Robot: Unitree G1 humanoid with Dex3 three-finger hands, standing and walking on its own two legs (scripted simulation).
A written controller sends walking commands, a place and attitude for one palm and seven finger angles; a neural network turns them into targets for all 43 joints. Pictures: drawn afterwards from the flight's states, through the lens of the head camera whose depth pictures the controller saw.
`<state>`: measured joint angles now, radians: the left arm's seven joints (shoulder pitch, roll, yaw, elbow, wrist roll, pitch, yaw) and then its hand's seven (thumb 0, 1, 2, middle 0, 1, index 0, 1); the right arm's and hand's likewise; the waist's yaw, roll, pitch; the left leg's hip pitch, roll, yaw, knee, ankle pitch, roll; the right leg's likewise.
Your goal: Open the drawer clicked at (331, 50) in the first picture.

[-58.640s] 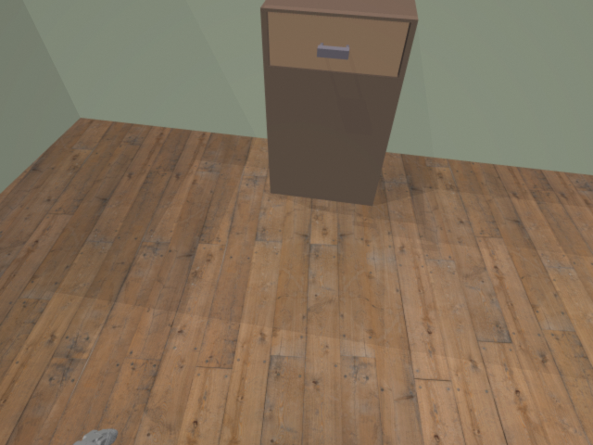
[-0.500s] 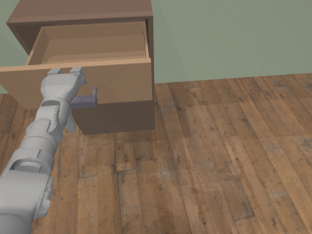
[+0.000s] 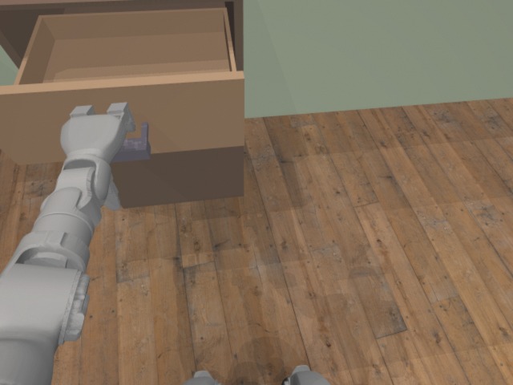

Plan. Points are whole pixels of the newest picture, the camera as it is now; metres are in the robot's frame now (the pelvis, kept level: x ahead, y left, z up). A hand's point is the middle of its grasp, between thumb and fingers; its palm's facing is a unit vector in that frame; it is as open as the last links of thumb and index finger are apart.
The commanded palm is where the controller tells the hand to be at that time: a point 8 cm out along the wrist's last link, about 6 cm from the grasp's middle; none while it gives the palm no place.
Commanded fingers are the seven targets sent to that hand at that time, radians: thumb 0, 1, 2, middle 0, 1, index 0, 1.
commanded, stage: lower the fingers behind the handle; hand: left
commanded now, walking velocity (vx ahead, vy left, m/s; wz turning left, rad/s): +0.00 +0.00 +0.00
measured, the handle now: (119, 140) +0.53 +0.23 +0.01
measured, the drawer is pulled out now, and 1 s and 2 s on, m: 0.24 0.23 0.23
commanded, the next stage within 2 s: lift the hand off the handle in 1.02 s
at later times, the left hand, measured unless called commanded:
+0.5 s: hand (111, 157) +0.49 +0.23 +0.02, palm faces -0.05 +0.03 -1.00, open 13.8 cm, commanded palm +0.47 +0.22 +0.05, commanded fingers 0.00 -0.50 0.30 -0.30 -1.20 -0.30 -1.20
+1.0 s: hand (112, 158) +0.49 +0.23 +0.01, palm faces -0.06 +0.03 -1.00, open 13.8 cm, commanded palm +0.47 +0.21 +0.04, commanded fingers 0.00 -0.50 0.30 -0.30 -1.20 -0.30 -1.20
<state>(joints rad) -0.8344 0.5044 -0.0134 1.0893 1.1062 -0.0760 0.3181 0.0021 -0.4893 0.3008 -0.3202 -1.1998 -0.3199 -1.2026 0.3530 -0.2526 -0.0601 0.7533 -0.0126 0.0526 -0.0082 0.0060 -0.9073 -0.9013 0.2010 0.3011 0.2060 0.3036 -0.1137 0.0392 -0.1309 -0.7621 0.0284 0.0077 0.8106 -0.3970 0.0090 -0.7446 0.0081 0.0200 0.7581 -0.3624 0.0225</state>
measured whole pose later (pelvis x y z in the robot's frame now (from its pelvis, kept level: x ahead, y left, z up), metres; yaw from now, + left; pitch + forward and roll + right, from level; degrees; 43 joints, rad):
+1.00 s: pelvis -0.03 +0.00 -0.02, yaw +0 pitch +23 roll -2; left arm -0.96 0.54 -0.08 1.14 1.09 -0.01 0.30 0.00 -0.49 0.30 -0.22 -1.30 -0.32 -1.20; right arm 0.37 -0.26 -0.03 0.71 0.00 0.05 -0.02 0.01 -0.91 -0.90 0.20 0.30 0.21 0.30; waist -0.13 0.05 -0.15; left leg -0.95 0.03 0.00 0.96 -0.42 0.01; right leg -0.93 0.01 0.01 0.91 -0.39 0.02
